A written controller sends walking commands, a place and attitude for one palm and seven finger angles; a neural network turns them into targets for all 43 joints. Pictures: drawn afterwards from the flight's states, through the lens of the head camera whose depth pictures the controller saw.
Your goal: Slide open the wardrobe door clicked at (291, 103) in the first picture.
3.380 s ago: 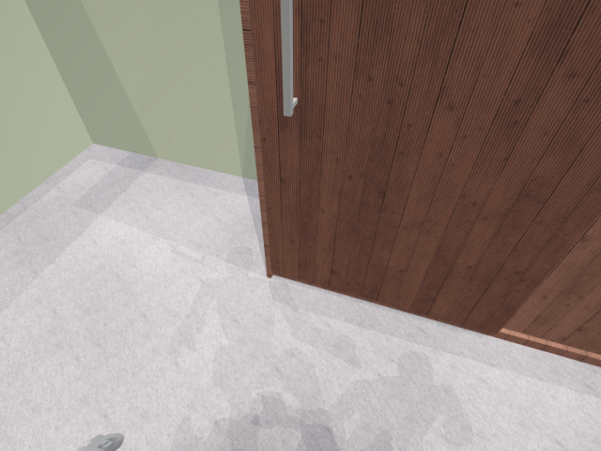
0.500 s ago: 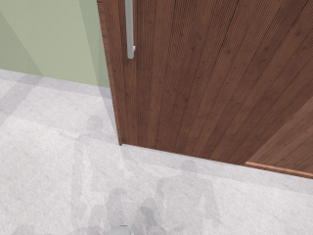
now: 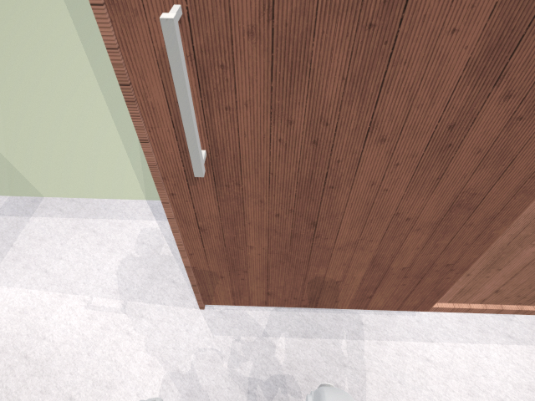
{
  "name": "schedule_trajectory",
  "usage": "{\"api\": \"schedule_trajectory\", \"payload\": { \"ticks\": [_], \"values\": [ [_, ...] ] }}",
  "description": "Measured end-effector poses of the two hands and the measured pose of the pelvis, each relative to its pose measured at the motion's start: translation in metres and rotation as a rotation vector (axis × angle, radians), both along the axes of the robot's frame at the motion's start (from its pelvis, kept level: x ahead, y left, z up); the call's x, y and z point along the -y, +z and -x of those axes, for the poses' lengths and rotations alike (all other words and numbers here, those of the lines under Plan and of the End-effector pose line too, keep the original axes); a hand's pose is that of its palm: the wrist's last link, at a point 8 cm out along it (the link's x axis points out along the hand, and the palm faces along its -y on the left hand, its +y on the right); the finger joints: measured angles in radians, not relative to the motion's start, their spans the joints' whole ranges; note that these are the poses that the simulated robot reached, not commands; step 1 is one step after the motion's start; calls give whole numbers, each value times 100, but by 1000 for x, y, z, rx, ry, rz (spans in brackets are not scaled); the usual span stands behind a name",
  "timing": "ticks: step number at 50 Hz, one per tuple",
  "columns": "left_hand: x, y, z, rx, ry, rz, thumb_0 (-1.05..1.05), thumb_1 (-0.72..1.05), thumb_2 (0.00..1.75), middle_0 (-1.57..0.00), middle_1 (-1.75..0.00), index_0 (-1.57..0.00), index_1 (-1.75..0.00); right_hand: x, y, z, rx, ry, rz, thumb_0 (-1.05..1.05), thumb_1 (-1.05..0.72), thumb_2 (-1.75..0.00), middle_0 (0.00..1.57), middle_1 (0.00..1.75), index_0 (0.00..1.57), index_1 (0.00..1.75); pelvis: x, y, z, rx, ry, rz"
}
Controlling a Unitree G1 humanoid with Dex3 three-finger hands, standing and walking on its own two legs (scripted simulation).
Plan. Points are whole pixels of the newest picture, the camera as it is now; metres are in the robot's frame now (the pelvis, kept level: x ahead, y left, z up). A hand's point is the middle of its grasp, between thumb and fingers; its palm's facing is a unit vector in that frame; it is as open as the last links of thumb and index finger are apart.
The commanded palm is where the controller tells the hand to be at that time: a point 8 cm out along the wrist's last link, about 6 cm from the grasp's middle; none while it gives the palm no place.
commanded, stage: come to a stop and stand still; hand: left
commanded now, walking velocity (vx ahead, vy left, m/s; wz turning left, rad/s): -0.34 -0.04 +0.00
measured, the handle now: (189, 103) +0.54 +0.15 +0.17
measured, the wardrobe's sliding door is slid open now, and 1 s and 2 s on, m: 0.00 0.00 0.00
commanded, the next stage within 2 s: look again from close up in 1.54 s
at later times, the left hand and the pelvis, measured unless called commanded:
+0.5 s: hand out of the picture +0.09 +0.23 -0.18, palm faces +0.08 -0.97 -0.24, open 7.3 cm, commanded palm none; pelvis +0.03 +0.03 -0.01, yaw +1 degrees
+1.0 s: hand out of the picture +0.00 +0.23 -0.17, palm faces -0.01 -0.98 -0.19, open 7.4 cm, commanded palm none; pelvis +0.00 +0.03 +0.01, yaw -1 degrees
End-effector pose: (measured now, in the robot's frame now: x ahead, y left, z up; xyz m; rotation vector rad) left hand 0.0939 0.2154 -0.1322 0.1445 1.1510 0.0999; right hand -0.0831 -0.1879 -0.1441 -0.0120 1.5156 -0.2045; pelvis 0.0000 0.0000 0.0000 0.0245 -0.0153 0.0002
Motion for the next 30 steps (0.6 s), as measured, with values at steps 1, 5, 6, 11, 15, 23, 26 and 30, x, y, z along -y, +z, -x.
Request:
{"api": "schedule_trajectory", "payload": {
  "ticks": [1,5,6,11,15,23,26,30],
  "values": [
    [5,-2,-9,-6,-10,3,0,91,90,-20,-30,-20,-30,-1,-1,-1,-20,-9,-6,1,-91,-90,20,30,20,30,2,-1,-8,-1,-4,1],
    [25,-12,-42,-15,-33,8,0,91,90,-20,-30,-20,-30,1,-6,-9,-104,-32,-23,1,-91,-90,20,30,20,30,13,-10,-40,-3,-2,6],
    [29,-14,-47,-12,-28,7,0,90,90,-20,-30,-20,-30,4,-7,-14,-122,-35,-27,1,-91,-90,20,30,20,30,16,-11,-47,-5,-2,9],
    [26,-9,-54,3,49,-19,-2,93,90,-20,-30,-20,-30,28,-7,-66,-104,1,8,1,-91,-90,20,30,20,30,22,-7,-62,-7,28,14],
    [7,-4,-43,-37,69,-63,-3,93,90,-20,-30,-21,-30,47,-10,-127,10,59,53,1,-91,-90,20,30,20,30,16,-4,-59,-15,29,14],
    [-43,-10,0,-101,90,-84,0,91,90,-20,-30,-20,-30,43,3,-215,286,150,132,1,-91,-90,19,30,20,30,-15,-8,-38,-8,19,26],
    [-64,-25,15,-99,104,-61,0,91,90,-20,-30,-20,-30,27,9,-221,357,172,160,0,-92,-90,19,30,20,30,-33,-16,-31,0,20,45],
    [-81,-31,37,-132,124,-27,0,91,90,-20,-30,-20,-30,0,22,-200,358,192,168,0,-91,-90,19,30,20,30,-48,-11,-23,14,18,49]
  ]
}}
